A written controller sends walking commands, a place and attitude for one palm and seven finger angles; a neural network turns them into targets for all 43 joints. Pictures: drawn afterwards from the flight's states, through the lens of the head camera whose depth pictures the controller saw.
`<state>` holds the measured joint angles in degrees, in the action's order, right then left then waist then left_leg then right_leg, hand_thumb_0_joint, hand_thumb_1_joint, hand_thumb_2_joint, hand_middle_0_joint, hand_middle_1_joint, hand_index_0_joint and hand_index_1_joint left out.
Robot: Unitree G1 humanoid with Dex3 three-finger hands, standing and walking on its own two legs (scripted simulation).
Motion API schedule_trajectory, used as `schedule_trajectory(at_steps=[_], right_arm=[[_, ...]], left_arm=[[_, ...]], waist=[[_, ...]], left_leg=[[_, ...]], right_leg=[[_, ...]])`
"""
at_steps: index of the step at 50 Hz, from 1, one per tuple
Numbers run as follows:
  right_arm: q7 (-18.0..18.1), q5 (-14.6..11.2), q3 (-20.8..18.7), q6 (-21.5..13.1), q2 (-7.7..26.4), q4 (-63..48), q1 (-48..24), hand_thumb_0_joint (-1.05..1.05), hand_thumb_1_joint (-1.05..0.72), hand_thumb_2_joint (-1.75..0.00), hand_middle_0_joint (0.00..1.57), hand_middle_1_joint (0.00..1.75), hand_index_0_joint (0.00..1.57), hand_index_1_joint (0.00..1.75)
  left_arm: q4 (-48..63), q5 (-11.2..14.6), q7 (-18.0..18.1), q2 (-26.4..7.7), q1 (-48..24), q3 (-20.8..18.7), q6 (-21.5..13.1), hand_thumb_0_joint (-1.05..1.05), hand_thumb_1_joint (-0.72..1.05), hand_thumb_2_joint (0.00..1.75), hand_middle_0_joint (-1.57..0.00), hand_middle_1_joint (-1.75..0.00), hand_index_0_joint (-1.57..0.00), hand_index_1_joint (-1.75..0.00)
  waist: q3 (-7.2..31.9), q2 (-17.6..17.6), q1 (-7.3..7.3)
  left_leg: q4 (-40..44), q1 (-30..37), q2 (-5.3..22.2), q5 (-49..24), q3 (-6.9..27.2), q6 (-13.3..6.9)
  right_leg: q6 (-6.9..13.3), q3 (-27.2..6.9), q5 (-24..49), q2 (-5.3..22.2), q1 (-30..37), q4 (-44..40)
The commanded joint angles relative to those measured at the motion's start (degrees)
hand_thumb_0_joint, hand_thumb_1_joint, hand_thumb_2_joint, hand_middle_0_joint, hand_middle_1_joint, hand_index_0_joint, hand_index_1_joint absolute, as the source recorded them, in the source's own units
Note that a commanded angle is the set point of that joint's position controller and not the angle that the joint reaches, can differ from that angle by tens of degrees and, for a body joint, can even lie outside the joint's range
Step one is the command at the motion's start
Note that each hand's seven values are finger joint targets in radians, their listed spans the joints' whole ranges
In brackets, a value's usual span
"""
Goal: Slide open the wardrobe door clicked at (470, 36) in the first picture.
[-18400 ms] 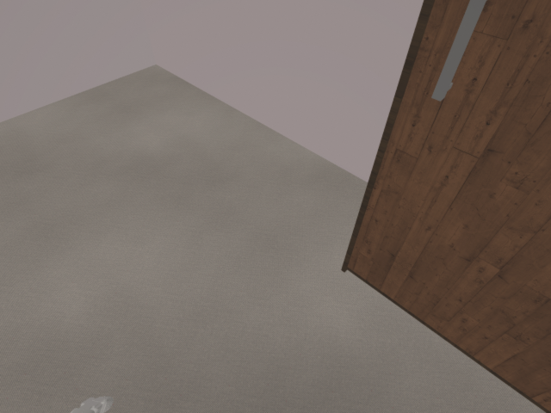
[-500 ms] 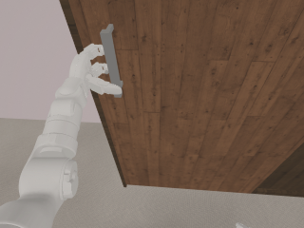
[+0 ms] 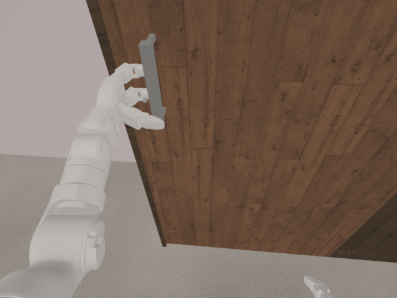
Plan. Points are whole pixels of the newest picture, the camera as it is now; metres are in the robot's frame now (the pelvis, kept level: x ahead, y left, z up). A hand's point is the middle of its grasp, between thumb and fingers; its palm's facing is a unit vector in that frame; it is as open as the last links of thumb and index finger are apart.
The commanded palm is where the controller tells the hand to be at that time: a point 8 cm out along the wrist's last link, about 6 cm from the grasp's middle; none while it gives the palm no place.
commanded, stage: slide the fingers in behind the handle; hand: left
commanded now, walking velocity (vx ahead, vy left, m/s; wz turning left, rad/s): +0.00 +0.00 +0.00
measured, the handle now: (155, 84) +0.49 +0.11 +0.21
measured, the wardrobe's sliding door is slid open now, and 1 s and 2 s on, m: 0.00 0.00 0.00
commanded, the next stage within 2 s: grip the handle and tug to test in 1.26 s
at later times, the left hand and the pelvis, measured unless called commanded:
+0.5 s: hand (163, 97) +0.43 +0.08 +0.21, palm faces -0.08 -1.00 +0.01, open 14.0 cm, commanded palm +0.41 +0.14 +0.21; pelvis +0.01 +0.00 +0.00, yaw +0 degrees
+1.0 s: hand (164, 97) +0.43 +0.08 +0.21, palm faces -0.05 -1.00 -0.02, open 14.2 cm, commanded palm +0.41 +0.13 +0.21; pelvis +0.01 -0.01 +0.00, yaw +1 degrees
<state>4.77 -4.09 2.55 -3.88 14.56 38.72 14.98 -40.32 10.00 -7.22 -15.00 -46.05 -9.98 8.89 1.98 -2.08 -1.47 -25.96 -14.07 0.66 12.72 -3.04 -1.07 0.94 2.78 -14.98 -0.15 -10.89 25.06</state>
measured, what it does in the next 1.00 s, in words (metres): stands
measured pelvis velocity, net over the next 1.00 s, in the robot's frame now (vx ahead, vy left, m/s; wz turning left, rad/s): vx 0.01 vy -0.01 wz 0.02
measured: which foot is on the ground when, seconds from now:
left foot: down 0.00-1.00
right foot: down 0.00-1.00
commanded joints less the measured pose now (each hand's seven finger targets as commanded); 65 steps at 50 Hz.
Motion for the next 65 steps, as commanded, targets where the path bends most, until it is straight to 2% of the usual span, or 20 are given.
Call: schedule_trajectory(at_steps=[1,3,8,10,12,15,17,19,20,21,25,28,35,37,40,48,51,58,64,65], right_arm=[[0.5,0.3,-2.4,-2.6,6.9,-7.8,-3.6,0.00,-0.90,-0.90,0.20,0.30,0.20,0.30],[0.4,0.4,-2.4,-2.9,6.6,-7.5,-3.5,0.00,-0.90,-0.90,0.20,0.30,0.20,0.30],[-0.2,0.5,-2.5,-2.6,6.5,-7.5,-3.7,0.00,-0.90,-0.90,0.20,0.30,0.20,0.30],[-0.4,0.6,-2.6,-2.0,6.8,-7.7,-4.0,0.00,-0.90,-0.90,0.20,0.30,0.20,0.30],[-0.5,0.5,-2.6,-2.1,6.3,-8.4,-4.9,0.00,-0.90,-0.90,0.20,0.30,0.20,0.30],[-0.4,0.6,-2.5,-1.5,6.4,-7.8,-5.1,0.00,-0.90,-0.90,0.20,0.30,0.20,0.30],[-0.3,0.6,-2.3,-1.3,6.1,-7.6,-5.2,0.00,-0.90,-0.90,0.20,0.30,0.20,0.30],[-0.2,0.8,-2.3,-1.1,5.8,-7.6,-5.6,0.00,-0.90,-0.90,0.20,0.30,0.20,0.30],[-0.2,1.0,-2.4,-0.9,6.0,-7.9,-5.7,0.00,-0.90,-0.90,0.20,0.30,0.20,0.30],[-0.2,1.1,-2.1,-0.8,5.6,-8.0,-6.2,0.00,-0.90,-0.90,0.20,0.30,0.20,0.30],[-0.1,1.4,-2.1,0.0,5.8,-8.0,-5.9,0.00,-0.90,-0.90,0.20,0.30,0.20,0.30],[-0.1,1.1,-2.0,-0.2,5.2,-8.4,-6.3,0.00,-0.90,-0.90,0.20,0.30,0.20,0.30],[0.1,1.1,-2.2,0.3,5.8,-8.0,-6.2,0.00,-0.90,-0.90,0.20,0.30,0.20,0.30],[0.0,0.9,-2.0,-0.1,5.1,-8.0,-6.5,0.00,-0.90,-0.90,0.20,0.30,0.20,0.30],[-0.1,1.1,-2.4,-0.3,5.7,-7.7,-5.9,0.00,-0.90,-0.90,0.20,0.30,0.20,0.30],[-0.3,1.1,-2.3,-1.1,5.2,-7.3,-6.0,0.00,-0.90,-0.90,0.20,0.30,0.20,0.30],[-0.3,1.2,-2.3,-0.9,5.6,-7.0,-5.7,0.00,-0.90,-0.90,0.20,0.30,0.20,0.30],[-0.4,1.1,-2.2,-1.1,5.2,-6.8,-5.8,0.00,-0.90,-0.90,0.20,0.30,0.20,0.30],[-0.6,1.1,-2.3,-1.2,5.1,-6.6,-5.6,0.00,-0.90,-0.90,0.20,0.30,0.20,0.30],[-0.5,1.1,-2.4,-1.0,5.3,-6.6,-5.5,0.00,-0.90,-0.90,0.20,0.30,0.20,0.30]], left_arm=[[16.3,0.9,0.9,-10.0,-32.6,-2.1,-4.6,0.00,-0.50,0.30,-0.30,-1.20,-0.30,-1.20],[16.7,0.7,0.9,-7.8,-34.6,-0.2,-4.9,0.00,-0.50,0.30,-0.30,-1.20,-0.30,-1.20],[16.6,0.8,1.3,-4.8,-30.3,1.0,-3.7,0.00,-0.50,0.30,-0.30,-1.20,-0.30,-1.20],[15.8,0.9,1.7,-5.9,-25.8,-0.8,-2.8,0.00,-0.50,0.30,-0.30,-1.20,-0.30,-1.20],[20.5,1.2,1.7,-3.6,-28.2,1.2,-2.5,0.00,-0.50,0.30,-0.30,-1.20,-0.30,-1.20],[19.2,0.9,2.5,-4.5,-26.9,0.5,-1.7,0.00,-0.50,0.30,-0.30,-1.20,-0.30,-1.20],[19.6,0.7,3.1,-2.8,-29.7,1.9,-1.0,0.00,-0.50,0.30,-0.30,-1.20,-0.30,-1.20],[20.7,0.0,4.0,-3.3,-29.9,1.5,-0.5,0.00,-0.50,0.30,-0.30,-1.20,-0.30,-1.20],[21.8,-0.1,4.9,-5.7,-29.1,-0.9,-0.8,0.00,-0.50,0.30,-0.30,-1.20,-0.30,-1.20],[21.5,-0.2,5.0,-4.7,-28.7,-0.2,-0.5,0.00,-0.50,0.30,-0.30,-1.20,-0.30,-1.20],[19.8,-0.3,5.6,-6.2,-25.8,-2.0,-0.5,0.00,-0.50,0.30,-0.30,-1.20,-0.30,-1.20],[20.9,-0.3,5.0,-1.9,-27.7,2.0,-0.4,0.00,-0.50,0.30,-0.30,-1.20,-0.30,-1.20],[19.6,-0.1,4.7,-2.8,-27.9,1.7,0.3,0.00,-0.50,0.30,-0.30,-1.20,-0.30,-1.20],[20.7,0.0,4.6,1.1,-30.4,5.0,0.1,0.00,-0.50,0.30,-0.30,-1.20,-0.30,-1.20],[19.7,0.1,5.0,0.1,-28.1,3.9,-0.3,0.00,-0.50,0.30,-0.30,-1.20,-0.30,-1.20],[20.7,0.2,4.7,2.3,-31.0,5.9,-1.1,0.00,-0.50,0.30,-0.30,-1.20,-0.30,-1.20],[19.5,0.4,4.7,-0.4,-29.8,3.6,-1.1,0.00,-0.50,0.30,-0.30,-1.20,-0.30,-1.20],[19.0,0.0,5.0,2.0,-31.5,5.6,-1.0,0.00,-0.50,0.30,-0.30,-1.20,-0.30,-1.20],[19.1,-0.4,5.5,4.0,-33.0,7.3,-1.2,0.00,-0.50,0.30,-0.30,-1.20,-0.30,-1.20],[18.2,-0.4,5.7,4.1,-31.6,7.4,-1.3,0.00,-0.50,0.30,-0.30,-1.20,-0.30,-1.20]], waist=[[17.6,2.4,-0.54],[18.2,1.2,-1.15],[19.5,1.5,-0.31],[19.0,3.9,0.82],[19.6,2.9,0.43],[16.4,5.9,0.18],[15.0,5.1,-0.42],[16.4,2.9,0.00],[18.0,2.7,0.85],[17.9,2.2,0.91],[17.9,6.1,1.45],[17.0,5.4,0.30],[16.3,4.4,0.37],[16.1,2.4,-0.57],[17.0,5.5,-0.07],[17.8,3.5,-0.59],[17.4,5.2,-0.20],[17.1,3.2,-0.62],[17.8,3.1,-1.14],[17.4,4.8,-1.01]], left_leg=[[1.5,12.1,-0.1,-12.3,3.1,-1.8],[1.1,13.1,-0.1,-13.3,3.2,-1.6],[0.7,14.0,0.0,-17.4,3.3,-1.3],[0.9,13.1,0.0,-19.2,3.2,-1.3],[0.5,14.3,0.0,-20.1,3.0,-1.3],[0.9,12.8,0.1,-18.0,3.0,-1.5],[1.2,12.1,-0.1,-15.7,3.2,-1.5],[1.2,12.9,-0.2,-16.1,3.0,-1.4],[1.1,13.4,-0.2,-17.4,3.0,-1.4],[1.2,13.0,-0.3,-17.2,2.8,-1.4],[1.7,11.6,-0.3,-17.7,2.5,-1.6],[1.6,12.3,-0.4,-16.7,2.1,-1.7],[2.0,12.1,-0.7,-15.1,2.3,-1.8],[1.8,12.8,-0.7,-14.5,2.5,-1.7],[1.8,13.0,-0.5,-15.7,2.9,-1.8],[1.5,13.9,-0.9,-15.6,2.8,-1.8],[1.6,12.8,-1.0,-15.9,2.9,-1.9],[1.2,13.7,-0.9,-15.4,3.2,-1.7],[1.0,14.5,-0.7,-15.8,3.5,-1.5],[1.1,14.2,-0.5,-15.9,3.7,-1.5]], right_leg=[[0.5,-1.2,15.5,-0.5,-0.5,-2.9],[0.6,-1.0,16.4,-0.6,-1.2,-2.5],[0.8,-0.5,19.9,-0.7,-0.3,-1.7],[0.8,-0.3,21.6,-0.7,1.6,-1.6],[0.7,-0.3,22.9,-0.7,1.3,-1.3],[0.5,-0.2,21.0,-0.8,0.9,-2.2],[0.5,-0.3,19.0,-0.8,-0.5,-2.4],[0.6,-0.5,19.0,-0.6,-0.1,-2.2],[0.7,-0.6,19.8,-0.6,1.3,-2.2],[0.7,-0.8,20.0,-0.5,1.6,-2.2],[0.6,-0.8,21.9,-0.4,4.3,-2.4],[0.3,-0.8,21.7,-0.5,2.8,-2.8],[0.4,-1.0,20.0,-0.4,2.8,-3.5],[0.4,-0.8,19.3,-0.4,1.2,-3.4],[0.5,-0.6,19.8,-0.6,2.0,-3.3],[0.5,-0.8,20.3,-0.5,1.0,-3.0],[0.4,-0.8,21.1,-0.5,2.0,-3.1],[0.6,-0.6,19.3,-0.6,0.0,-2.8],[0.6,-0.4,18.8,-0.7,-0.9,-2.4],[0.6,-0.1,18.6,-0.7,-0.4,-2.5]])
